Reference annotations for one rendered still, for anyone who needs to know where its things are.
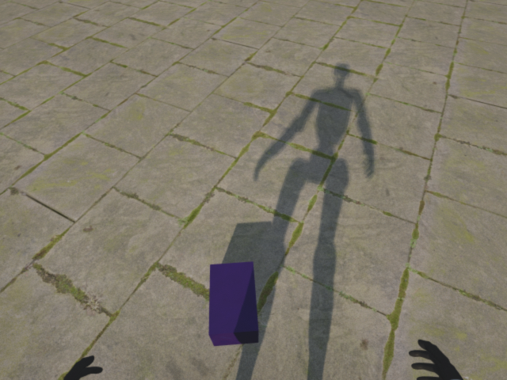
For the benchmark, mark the robot left hand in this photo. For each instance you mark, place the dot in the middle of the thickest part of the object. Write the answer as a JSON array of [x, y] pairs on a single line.
[[81, 369]]

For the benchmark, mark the carton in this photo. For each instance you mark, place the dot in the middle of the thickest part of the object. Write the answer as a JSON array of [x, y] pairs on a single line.
[[232, 304]]

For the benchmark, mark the robot right hand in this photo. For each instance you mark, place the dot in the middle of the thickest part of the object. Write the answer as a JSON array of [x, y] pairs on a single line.
[[442, 366]]

